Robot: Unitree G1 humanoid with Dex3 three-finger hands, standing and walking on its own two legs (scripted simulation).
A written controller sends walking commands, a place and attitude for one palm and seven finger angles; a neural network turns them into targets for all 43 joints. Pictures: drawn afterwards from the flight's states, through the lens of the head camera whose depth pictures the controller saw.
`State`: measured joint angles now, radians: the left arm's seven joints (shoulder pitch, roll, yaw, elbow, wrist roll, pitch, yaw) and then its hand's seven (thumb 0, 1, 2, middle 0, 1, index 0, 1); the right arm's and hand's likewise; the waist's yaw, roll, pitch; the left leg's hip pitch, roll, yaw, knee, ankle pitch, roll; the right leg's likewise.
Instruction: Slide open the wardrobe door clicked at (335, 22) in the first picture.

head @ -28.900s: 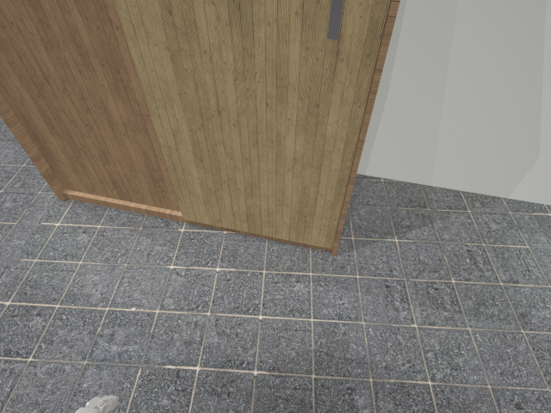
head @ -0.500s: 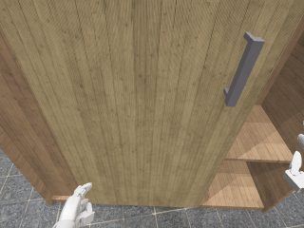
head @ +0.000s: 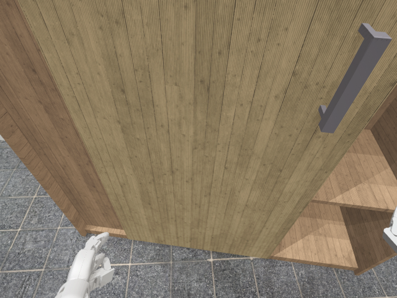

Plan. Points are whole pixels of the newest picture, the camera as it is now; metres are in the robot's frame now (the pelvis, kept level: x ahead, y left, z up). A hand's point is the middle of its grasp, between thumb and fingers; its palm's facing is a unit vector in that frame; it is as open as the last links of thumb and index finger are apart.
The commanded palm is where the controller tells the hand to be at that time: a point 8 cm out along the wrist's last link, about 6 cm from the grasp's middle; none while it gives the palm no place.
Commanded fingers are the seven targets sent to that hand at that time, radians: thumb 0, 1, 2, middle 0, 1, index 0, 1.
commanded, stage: step back with the hand held close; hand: right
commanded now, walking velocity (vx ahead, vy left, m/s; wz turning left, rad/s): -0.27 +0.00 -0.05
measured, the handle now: (344, 82) +0.42 -0.23 +0.25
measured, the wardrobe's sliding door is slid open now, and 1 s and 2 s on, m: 0.43 0.43 0.43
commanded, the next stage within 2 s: stop stepping back and stand still in 0.94 s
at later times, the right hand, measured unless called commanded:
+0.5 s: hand out of the picture +0.12 -0.30 +0.16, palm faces +0.50 +0.76 -0.41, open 7.4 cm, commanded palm +0.06 -0.34 +0.17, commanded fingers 0.00 -0.90 -0.90 0.20 0.30 0.20 0.30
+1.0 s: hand out of the picture +0.09 -0.31 +0.15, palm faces +0.33 +0.88 -0.34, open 7.4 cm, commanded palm +0.01 -0.36 +0.17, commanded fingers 0.00 -0.90 -0.90 0.20 0.30 0.20 0.30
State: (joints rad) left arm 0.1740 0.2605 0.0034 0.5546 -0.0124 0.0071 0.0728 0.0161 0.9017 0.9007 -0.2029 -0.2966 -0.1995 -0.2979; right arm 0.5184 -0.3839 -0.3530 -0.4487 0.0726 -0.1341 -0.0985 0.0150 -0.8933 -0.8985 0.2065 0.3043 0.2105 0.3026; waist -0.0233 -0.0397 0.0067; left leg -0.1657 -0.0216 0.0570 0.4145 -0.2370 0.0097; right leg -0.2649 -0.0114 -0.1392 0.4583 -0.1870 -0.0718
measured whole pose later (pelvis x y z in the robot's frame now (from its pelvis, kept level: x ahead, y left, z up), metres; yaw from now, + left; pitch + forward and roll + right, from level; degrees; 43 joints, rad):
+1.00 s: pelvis -0.13 -0.06 -0.02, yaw +0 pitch +1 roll +6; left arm 0.15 0.18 0.00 0.62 0.01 -0.08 0.05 0.01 0.90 0.90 -0.21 -0.30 -0.20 -0.30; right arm 0.41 -0.45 -0.39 -0.52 0.07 -0.25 -0.10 0.01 -0.89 -0.90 0.21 0.30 0.21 0.30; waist 0.01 0.02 0.02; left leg -0.14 -0.04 -0.01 0.51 -0.44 0.00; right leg -0.49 0.01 -0.12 0.43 0.02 -0.08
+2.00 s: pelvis -0.17 -0.20 +0.00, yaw +4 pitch +2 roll +2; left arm 0.28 0.13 -0.03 0.62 0.02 -0.12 0.04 0.01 0.90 0.90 -0.21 -0.30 -0.20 -0.30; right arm 0.56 -0.51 -0.50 -0.53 0.05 -0.21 -0.12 0.01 -0.89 -0.90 0.21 0.30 0.21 0.30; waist -0.01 0.04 0.01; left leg -0.18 -0.01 0.05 0.41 -0.24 0.01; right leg -0.30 -0.02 0.01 0.55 -0.29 -0.01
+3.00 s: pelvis -0.21 -0.21 +0.00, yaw +2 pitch +0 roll +1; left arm 0.31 0.16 0.01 1.06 0.02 0.04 0.02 0.01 0.91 0.90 -0.20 -0.30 -0.20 -0.30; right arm 0.33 -0.21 -0.02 1.11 -0.01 0.03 -0.01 0.00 -0.94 -0.90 0.20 0.30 0.20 0.30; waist 0.01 -0.01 0.06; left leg -0.22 0.04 0.08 0.48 -0.27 -0.02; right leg -0.32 0.02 0.03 0.53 -0.22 -0.02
